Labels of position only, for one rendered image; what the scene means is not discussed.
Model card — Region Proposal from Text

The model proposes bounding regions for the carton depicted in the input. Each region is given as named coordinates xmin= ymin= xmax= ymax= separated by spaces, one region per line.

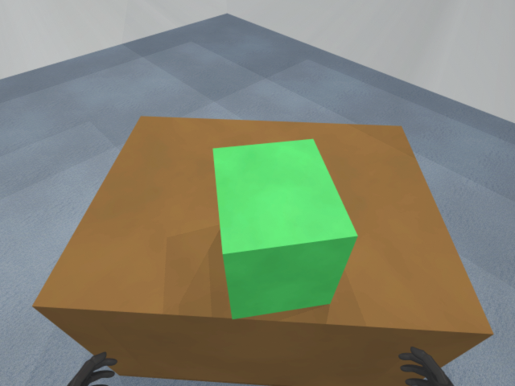
xmin=213 ymin=139 xmax=358 ymax=319

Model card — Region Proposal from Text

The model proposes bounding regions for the left robot hand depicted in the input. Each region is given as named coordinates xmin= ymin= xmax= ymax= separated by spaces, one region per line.
xmin=67 ymin=352 xmax=117 ymax=386

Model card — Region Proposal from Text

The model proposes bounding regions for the right robot hand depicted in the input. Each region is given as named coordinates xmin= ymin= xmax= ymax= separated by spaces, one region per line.
xmin=398 ymin=347 xmax=454 ymax=386

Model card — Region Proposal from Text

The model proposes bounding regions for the pedestal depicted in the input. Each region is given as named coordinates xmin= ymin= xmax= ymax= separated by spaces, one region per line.
xmin=32 ymin=116 xmax=494 ymax=386

